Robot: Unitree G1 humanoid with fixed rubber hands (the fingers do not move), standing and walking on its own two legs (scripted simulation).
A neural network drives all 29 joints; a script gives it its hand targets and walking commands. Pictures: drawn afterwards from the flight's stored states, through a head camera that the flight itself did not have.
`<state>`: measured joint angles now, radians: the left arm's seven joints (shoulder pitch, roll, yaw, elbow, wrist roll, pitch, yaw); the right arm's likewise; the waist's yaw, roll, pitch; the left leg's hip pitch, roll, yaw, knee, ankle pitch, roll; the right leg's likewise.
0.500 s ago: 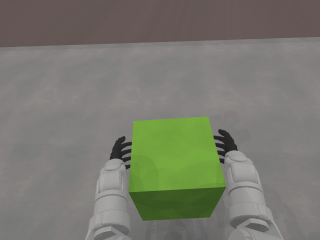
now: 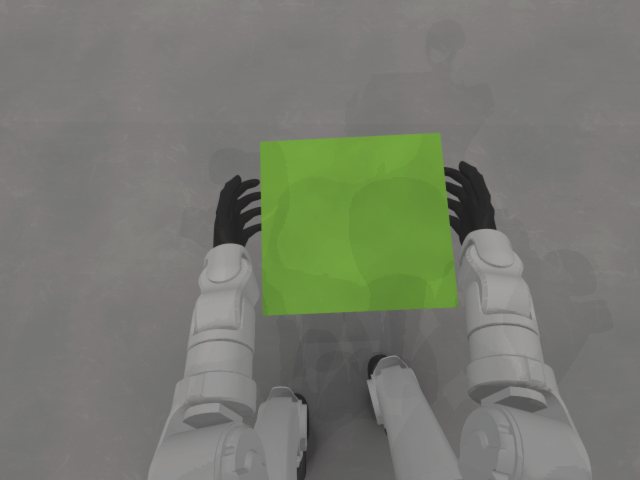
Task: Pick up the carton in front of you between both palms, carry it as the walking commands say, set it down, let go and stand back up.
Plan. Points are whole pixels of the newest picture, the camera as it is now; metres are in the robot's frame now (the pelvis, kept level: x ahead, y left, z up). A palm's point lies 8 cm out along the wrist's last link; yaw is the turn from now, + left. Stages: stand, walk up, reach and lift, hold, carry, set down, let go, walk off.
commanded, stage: set down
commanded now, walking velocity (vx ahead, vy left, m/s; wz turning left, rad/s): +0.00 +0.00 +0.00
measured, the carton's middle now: (349, 240) +0.41 -0.07 -0.15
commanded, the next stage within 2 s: none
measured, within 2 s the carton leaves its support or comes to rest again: neither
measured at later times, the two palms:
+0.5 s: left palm (267, 232) +0.47 +0.06 -0.22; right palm (451, 242) +0.40 -0.23 -0.23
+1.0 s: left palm (292, 234) +0.51 +0.03 -0.38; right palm (440, 254) +0.41 -0.26 -0.38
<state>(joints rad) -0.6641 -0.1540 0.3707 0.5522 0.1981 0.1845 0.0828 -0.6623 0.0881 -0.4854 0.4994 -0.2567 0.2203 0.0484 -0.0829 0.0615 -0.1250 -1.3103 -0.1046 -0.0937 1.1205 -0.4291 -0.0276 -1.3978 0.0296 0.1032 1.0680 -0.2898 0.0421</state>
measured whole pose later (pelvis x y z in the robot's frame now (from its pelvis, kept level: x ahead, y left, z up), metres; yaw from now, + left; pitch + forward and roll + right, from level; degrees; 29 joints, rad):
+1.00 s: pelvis -0.05 +0.01 -0.23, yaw +2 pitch +47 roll +1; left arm -1.41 0.14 0.20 0.99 0.11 0.25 0.14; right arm -1.18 -0.07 -0.61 0.67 -0.19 0.28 -0.04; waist -0.17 0.08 0.09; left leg -2.20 -0.21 -0.07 1.97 -0.60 -0.07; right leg -2.28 0.08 0.12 1.87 -0.42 0.11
